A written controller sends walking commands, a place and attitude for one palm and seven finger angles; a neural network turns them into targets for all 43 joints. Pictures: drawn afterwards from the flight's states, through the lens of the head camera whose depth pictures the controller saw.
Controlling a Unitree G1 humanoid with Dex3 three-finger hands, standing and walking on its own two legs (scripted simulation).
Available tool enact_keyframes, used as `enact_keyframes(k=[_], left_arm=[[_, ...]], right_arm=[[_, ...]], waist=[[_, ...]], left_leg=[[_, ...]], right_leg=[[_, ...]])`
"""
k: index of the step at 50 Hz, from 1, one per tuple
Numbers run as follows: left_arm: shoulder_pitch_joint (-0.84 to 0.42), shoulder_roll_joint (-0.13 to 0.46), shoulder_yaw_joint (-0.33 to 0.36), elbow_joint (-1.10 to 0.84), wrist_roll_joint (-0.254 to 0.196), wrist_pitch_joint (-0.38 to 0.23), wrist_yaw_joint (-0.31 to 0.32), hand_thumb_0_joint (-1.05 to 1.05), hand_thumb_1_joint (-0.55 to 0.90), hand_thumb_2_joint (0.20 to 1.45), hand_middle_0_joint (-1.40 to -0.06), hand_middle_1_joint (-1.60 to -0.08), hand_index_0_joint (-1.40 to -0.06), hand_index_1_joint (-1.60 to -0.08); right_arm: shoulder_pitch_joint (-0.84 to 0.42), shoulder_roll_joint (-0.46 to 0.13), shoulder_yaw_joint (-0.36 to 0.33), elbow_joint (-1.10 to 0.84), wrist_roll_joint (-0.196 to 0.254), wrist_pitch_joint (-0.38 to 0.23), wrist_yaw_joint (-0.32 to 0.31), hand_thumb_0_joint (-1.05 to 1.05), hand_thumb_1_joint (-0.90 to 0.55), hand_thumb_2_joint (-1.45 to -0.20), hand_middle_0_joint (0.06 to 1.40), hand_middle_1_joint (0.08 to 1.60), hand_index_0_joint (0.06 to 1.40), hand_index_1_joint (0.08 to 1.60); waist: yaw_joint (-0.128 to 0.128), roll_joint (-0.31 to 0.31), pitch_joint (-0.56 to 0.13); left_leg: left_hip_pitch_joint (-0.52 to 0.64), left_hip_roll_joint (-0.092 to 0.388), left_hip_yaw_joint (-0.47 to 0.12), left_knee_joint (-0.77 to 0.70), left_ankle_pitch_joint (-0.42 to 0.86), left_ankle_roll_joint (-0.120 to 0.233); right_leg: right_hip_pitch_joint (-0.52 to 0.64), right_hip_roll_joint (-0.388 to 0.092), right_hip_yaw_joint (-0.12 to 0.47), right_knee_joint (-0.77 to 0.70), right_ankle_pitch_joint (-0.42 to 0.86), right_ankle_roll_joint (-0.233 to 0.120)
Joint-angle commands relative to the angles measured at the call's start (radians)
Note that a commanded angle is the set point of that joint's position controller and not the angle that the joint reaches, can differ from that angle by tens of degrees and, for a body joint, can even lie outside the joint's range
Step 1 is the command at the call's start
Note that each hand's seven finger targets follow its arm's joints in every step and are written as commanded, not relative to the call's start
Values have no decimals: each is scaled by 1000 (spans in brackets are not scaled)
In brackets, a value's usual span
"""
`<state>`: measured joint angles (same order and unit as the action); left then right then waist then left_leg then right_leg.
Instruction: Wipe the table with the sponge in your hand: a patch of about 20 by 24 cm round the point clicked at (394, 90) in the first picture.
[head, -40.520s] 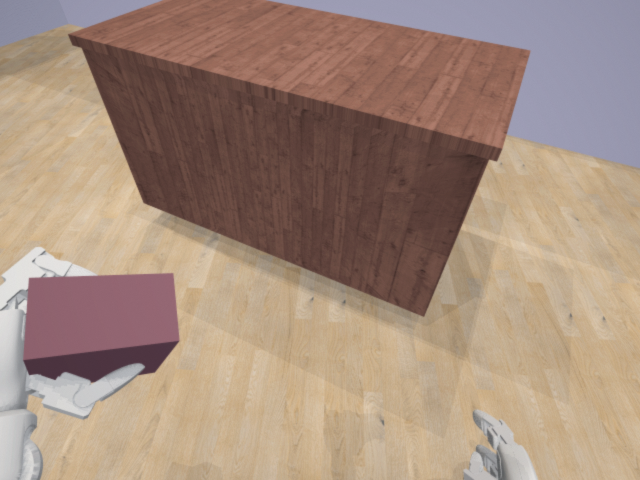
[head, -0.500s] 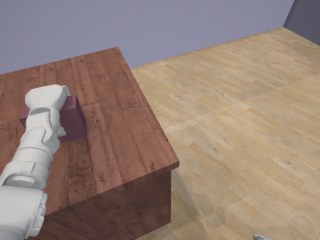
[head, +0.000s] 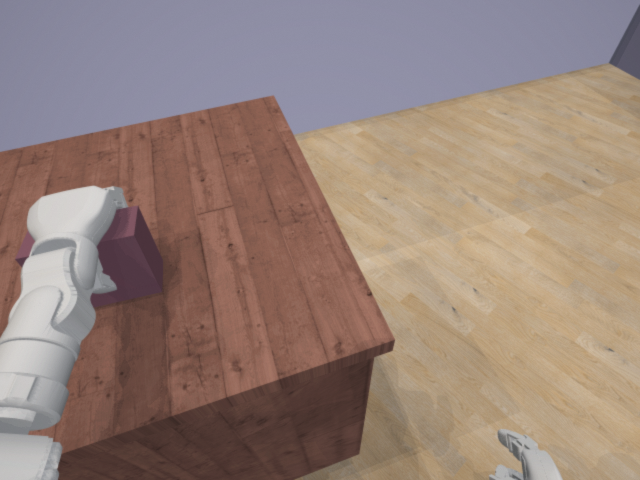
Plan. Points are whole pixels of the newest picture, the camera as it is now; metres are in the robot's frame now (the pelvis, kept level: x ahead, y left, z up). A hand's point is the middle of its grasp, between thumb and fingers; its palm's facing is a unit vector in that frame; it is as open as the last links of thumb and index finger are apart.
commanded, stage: slide back across to the first lane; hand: left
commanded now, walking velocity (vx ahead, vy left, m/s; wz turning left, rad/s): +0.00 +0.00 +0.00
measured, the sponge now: (104, 268) +0.35 +0.33 +0.06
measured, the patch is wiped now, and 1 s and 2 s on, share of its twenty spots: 1.00 1.00 1.00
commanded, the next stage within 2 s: wipe back along the first lane in 0.02 s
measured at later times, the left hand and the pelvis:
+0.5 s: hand (85, 269) +0.32 +0.33 +0.10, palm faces -0.02 -0.02 -1.00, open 10.4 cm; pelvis -0.01 +0.01 +0.00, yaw +0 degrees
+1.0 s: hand (90, 299) +0.28 +0.30 +0.10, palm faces +0.02 -0.03 -1.00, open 10.4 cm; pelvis -0.01 -0.01 +0.00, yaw +0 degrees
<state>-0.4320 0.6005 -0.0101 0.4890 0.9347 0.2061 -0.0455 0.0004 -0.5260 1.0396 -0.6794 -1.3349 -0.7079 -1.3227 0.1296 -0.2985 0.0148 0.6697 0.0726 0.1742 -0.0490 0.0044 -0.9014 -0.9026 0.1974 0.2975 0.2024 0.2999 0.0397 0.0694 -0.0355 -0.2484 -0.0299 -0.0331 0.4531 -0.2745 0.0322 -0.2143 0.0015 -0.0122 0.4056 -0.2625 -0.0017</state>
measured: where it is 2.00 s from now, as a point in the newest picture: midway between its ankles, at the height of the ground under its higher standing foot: outside the picture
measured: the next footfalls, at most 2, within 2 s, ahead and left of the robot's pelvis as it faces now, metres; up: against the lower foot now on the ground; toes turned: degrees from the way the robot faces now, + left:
none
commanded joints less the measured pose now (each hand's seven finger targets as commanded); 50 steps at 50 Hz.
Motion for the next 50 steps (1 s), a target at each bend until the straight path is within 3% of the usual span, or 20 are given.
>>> enact_keyframes(k=[1, 4, 5, 11, 16, 19, 21, 24, 25, 26, 29, 30, 32, 33, 34, 37, 39, 41, 43, 50], left_arm=[[-330, 325, 132, -160, 37, -23, 19, 0, 100, 1300, -1200, -1600, -1200, -1600], [-316, 343, 156, -193, 37, -41, 19, 0, 100, 1300, -1200, -1600, -1200, -1600], [-286, 363, 177, -164, 40, -42, 25, 0, 100, 1300, -1200, -1600, -1200, -1600], [-166, 270, 133, -242, 8, -42, 19, 0, 100, 1300, -1200, -1600, -1200, -1600], [-115, 236, 114, -278, -5, -18, 27, 0, 100, 1300, -1200, -1600, -1200, -1600], [-88, 218, 111, -321, -16, -7, 30, 0, 100, 1300, -1200, -1600, -1200, -1600], [-65, 187, 83, -307, -15, 7, 35, 0, 100, 1300, -1200, -1600, -1200, -1600], [-26, 202, 107, -327, -24, 20, 39, 0, 100, 1300, -1200, -1600, -1200, -1600], [-13, 173, 79, -310, -23, 28, 41, 0, 100, 1300, -1200, -1600, -1200, -1600], [1, 189, 95, -309, -20, 33, 43, 0, 100, 1300, -1200, -1600, -1200, -1600], [20, 180, 92, -356, -22, 42, 41, 0, 100, 1300, -1200, -1600, -1200, -1600], [33, 145, 59, -333, -22, 50, 42, 0, 100, 1300, -1200, -1600, -1200, -1600], [23, 145, 53, -320, -17, 62, 41, 0, 100, 1300, -1200, -1600, -1200, -1600], [25, 138, 46, -327, -15, 65, 41, 0, 100, 1300, -1200, -1600, -1200, -1600], [53, 153, 72, -339, -22, 68, 40, 0, 100, 1300, -1200, -1600, -1200, -1600], [98, 134, 59, -342, -22, 71, 38, 0, 100, 1300, -1200, -1600, -1200, -1600], [142, 132, 69, -369, -28, 74, 35, 0, 100, 1300, -1200, -1600, -1200, -1600], [172, 100, 42, -365, -28, 78, 34, 0, 100, 1300, -1200, -1600, -1200, -1600], [212, 90, 41, -370, -36, 88, 34, 0, 100, 1300, -1200, -1600, -1200, -1600], [296, 115, 78, -439, -56, 105, 35, 0, 100, 1300, -1200, -1600, -1200, -1600]], right_arm=[[-51, -142, -48, -111, -11, -35, -6, 0, -900, -900, 200, 300, 200, 300], [-62, -141, -46, -124, -14, -34, -4, 0, -900, -900, 200, 300, 200, 300], [-48, -143, -49, -111, -15, -34, -3, 0, -900, -900, 200, 300, 200, 300], [-58, -138, -57, -130, -16, -33, 13, 0, -900, -900, 200, 300, 200, 300], [-73, -140, -58, -134, -15, -33, 17, 0, -900, -900, 200, 300, 200, 300], [-99, -136, -54, -147, -14, -36, 16, 0, -900, -900, 200, 300, 200, 300], [-98, -134, -53, -137, -12, -35, 15, 0, -900, -900, 200, 300, 200, 300], [-124, -135, -47, -149, -11, -38, 14, 0, -900, -900, 200, 300, 200, 300], [-118, -129, -46, -143, -11, -39, 14, 0, -900, -900, 200, 300, 200, 300], [-117, -133, -47, -139, -10, -38, 15, 0, -900, -900, 200, 300, 200, 300], [-149, -127, -41, -160, -10, -41, 14, 0, -900, -900, 200, 300, 200, 300], [-141, -123, -39, -153, -10, -43, 14, 0, -900, -900, 200, 300, 200, 300], [-141, -127, -38, -150, -8, -44, 12, 0, -900, -900, 200, 300, 200, 300], [-146, -124, -38, -150, -8, -45, 13, 0, -900, -900, 200, 300, 200, 300], [-160, -123, -35, -164, -8, -46, 12, 0, -900, -900, 200, 300, 200, 300], [-159, -121, -36, -158, -9, -49, 13, 0, -900, -900, 200, 300, 200, 300], [-175, -118, -31, -175, -9, -52, 14, 0, -900, -900, 200, 300, 200, 300], [-171, -117, -32, -168, -7, -55, 16, 0, -900, -900, 200, 300, 200, 300], [-171, -115, -33, -174, -7, -59, 17, 0, -900, -900, 200, 300, 200, 300], [-187, -113, -30, -181, -8, -68, 15, 0, -900, -900, 200, 300, 200, 300]], waist=[[-10, -2, -281], [5, 29, -312], [4, 7, -316], [4, 6, -323], [1, -8, -275], [14, -11, -276], [4, -29, -238], [22, -35, -235], [14, -43, -217], [18, -51, -209], [29, -23, -202], [19, -46, -187], [16, -59, -168], [16, -50, -170], [32, -41, -175], [26, -81, -171], [39, -57, -173], [28, -70, -149], [33, -87, -147], [42, -92, -149]], left_leg=[[130, -5, -1, -15, 489, 13], [131, -6, -5, -13, 545, 7], [135, -3, -6, -5, 562, 7], [161, 6, -12, 9, 621, 1], [136, 5, -18, -6, 532, 1], [122, 3, -21, -20, 506, 2], [112, 2, -16, -25, 447, 1], [87, -1, -15, -42, 401, 6], [88, -2, -10, -41, 383, 8], [81, 0, -12, -45, 369, 5], [70, -3, -14, -53, 344, 8], [73, -4, -8, -49, 332, 10], [60, -4, -7, -55, 294, 10], [66, -6, -5, -52, 296, 11], [56, -7, -8, -56, 297, 13], [54, -9, 2, -46, 290, 14], [45, -10, -2, -42, 297, 14], [42, -9, 4, -36, 289, 12], [35, -10, 6, -35, 272, 12], [32, -13, 10, -17, 296, 16]], right_leg=[[97, 38, -17, -1, 398, -71], [118, 36, -12, 0, 425, -75], [118, 37, -16, 9, 431, -73], [105, 38, -22, 7, 442, -64], [85, 41, -27, 0, 370, -66], [103, 40, -22, -4, 353, -71], [84, 42, -30, -4, 321, -66], [111, 40, -20, -11, 305, -71], [102, 40, -26, -7, 296, -68], [99, 41, -27, -10, 285, -68], [109, 41, -18, -16, 265, -73], [102, 41, -23, -12, 262, -68], [88, 43, -23, -19, 240, -67], [88, 42, -20, -20, 244, -68], [107, 40, -10, -20, 248, -72], [112, 40, -13, -14, 269, -64], [122, 38, -2, -9, 279, -68], [103, 40, -9, -4, 279, -63], [106, 39, -10, -3, 273, -59], [134, 34, 9, 14, 330, -56]])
